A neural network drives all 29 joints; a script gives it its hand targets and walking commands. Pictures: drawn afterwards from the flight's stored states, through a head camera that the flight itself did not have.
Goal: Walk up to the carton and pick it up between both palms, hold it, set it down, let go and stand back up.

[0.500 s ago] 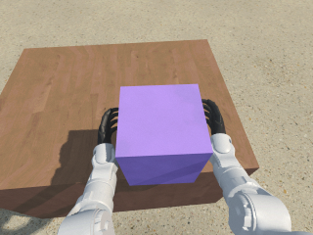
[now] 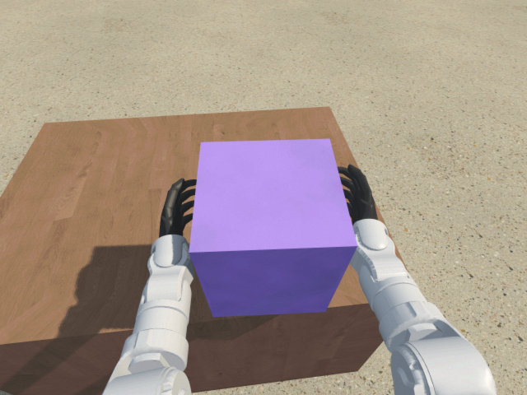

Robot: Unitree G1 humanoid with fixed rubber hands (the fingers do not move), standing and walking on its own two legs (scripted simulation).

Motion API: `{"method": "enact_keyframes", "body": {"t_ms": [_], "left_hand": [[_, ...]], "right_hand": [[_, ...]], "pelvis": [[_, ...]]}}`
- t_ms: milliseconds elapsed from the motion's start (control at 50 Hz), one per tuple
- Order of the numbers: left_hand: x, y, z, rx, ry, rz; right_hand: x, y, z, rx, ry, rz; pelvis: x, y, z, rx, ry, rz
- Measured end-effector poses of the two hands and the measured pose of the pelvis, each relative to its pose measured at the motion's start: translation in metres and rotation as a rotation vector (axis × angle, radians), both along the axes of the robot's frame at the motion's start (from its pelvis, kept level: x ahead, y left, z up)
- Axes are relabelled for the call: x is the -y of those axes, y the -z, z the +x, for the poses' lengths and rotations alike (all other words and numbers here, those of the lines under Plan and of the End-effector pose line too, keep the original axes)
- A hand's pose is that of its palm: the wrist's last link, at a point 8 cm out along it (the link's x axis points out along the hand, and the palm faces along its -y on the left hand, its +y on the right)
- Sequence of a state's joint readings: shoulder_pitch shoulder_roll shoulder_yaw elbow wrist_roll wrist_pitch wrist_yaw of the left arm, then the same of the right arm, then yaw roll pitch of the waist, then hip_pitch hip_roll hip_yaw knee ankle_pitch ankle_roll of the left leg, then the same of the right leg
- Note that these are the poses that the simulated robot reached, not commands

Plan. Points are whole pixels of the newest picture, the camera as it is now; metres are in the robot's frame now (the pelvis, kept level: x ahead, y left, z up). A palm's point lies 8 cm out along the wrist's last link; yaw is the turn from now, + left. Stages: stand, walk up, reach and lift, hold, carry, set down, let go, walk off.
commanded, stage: reach and lift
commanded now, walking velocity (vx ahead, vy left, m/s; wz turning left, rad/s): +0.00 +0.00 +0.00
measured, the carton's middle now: (267, 233) +0.39 +0.01 +0.02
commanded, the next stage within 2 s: hold in 1.74 s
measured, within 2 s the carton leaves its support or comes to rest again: neither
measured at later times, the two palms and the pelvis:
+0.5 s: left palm (166, 208) +0.36 +0.16 +0.12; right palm (371, 201) +0.37 -0.14 +0.12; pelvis +0.00 +0.00 +0.00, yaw +1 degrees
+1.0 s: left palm (157, 196) +0.35 +0.17 +0.16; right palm (377, 191) +0.36 -0.14 +0.15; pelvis -0.02 +0.00 +0.00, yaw +1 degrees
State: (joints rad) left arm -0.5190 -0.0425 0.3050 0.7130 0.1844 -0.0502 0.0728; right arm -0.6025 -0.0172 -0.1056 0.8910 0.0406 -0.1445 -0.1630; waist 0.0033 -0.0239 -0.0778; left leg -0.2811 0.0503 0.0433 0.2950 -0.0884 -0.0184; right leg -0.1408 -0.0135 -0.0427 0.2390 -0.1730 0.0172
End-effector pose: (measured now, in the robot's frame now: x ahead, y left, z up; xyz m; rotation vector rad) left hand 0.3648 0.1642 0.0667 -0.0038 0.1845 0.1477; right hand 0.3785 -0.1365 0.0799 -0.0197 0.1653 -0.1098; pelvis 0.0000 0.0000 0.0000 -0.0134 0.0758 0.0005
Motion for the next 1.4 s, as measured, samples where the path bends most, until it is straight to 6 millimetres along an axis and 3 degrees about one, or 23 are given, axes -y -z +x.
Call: {"method": "enact_keyframes", "body": {"t_ms": [320,500,720,980,1160,1400], "left_hand": [[-0.001,-0.049,0.002,-0.004,0.005,0.011],[0.001,-0.058,-0.005,0.009,0.021,0.024],[0.006,-0.073,-0.017,0.007,0.026,0.041],[-0.001,-0.093,-0.015,0.017,0.023,0.023],[0.001,-0.095,-0.008,0.005,0.04,0.038],[0.005,-0.101,-0.016,0.007,0.036,0.054]], "right_hand": [[0.0,-0.036,0.0,-0.007,0.001,0.008],[0.002,-0.042,-0.009,0.01,0.012,0.009],[0.007,-0.046,-0.024,0.011,0.017,0.029],[0.0,-0.073,-0.02,0.026,0.016,0.008],[0.003,-0.071,-0.018,0.017,0.033,0.026],[0.006,-0.074,-0.024,0.028,0.023,0.024]], "pelvis": [[-0.001,0.0,-0.008,0.068,-0.004,0.004],[0.0,0.0,-0.002,0.108,-0.011,0.004],[-0.001,0.001,-0.013,0.136,-0.005,0.002],[0.002,0.001,-0.018,0.151,-0.007,0.005],[-0.003,0.001,-0.013,0.156,-0.008,0.004],[-0.004,0.001,-0.014,0.182,0.001,0.004]]}}
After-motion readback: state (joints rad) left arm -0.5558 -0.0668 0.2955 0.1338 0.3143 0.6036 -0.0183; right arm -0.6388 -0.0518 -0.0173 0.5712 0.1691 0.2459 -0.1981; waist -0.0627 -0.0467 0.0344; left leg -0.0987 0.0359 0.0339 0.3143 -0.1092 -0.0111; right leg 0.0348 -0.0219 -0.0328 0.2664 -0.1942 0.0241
